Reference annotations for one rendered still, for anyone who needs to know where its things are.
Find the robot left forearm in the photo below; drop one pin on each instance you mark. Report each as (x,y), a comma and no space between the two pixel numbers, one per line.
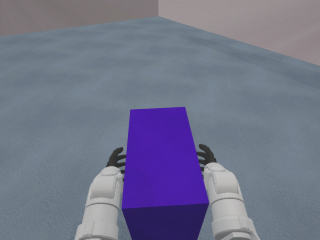
(102,207)

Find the robot right hand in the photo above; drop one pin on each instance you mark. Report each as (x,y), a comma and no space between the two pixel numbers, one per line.
(207,155)

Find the robot left hand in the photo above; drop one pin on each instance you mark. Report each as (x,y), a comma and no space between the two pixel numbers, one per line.
(114,158)

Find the carton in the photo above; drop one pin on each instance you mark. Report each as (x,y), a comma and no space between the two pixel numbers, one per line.
(164,195)

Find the robot right forearm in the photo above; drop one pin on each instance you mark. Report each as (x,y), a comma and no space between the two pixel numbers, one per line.
(230,219)

